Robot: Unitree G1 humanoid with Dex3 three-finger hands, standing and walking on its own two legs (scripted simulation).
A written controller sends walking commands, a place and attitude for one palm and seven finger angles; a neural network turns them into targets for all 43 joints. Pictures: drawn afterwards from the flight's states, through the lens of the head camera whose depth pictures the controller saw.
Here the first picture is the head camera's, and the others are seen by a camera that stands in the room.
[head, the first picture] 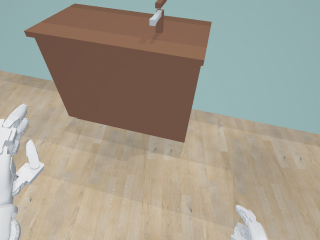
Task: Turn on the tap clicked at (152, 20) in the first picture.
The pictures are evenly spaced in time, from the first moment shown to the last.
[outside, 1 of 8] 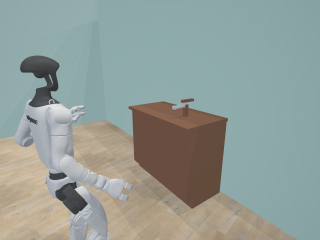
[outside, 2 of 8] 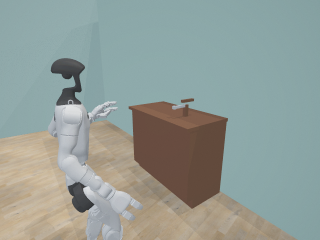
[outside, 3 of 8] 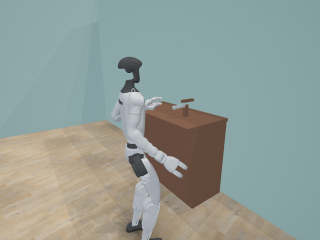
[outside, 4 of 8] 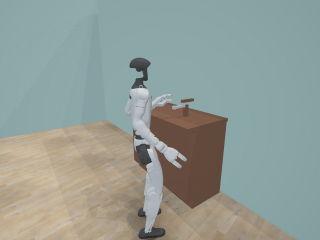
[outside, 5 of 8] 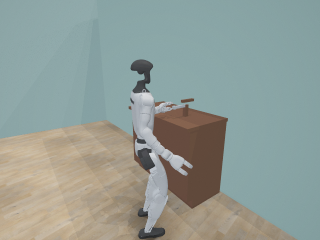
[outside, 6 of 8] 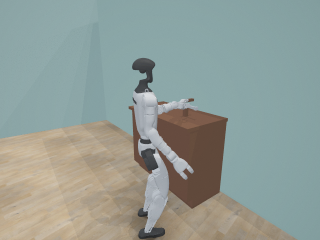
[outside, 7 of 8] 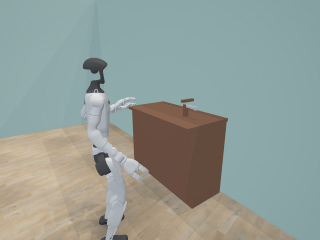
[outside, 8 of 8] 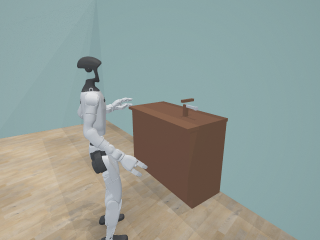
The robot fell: no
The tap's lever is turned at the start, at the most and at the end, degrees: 0 86 86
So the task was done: yes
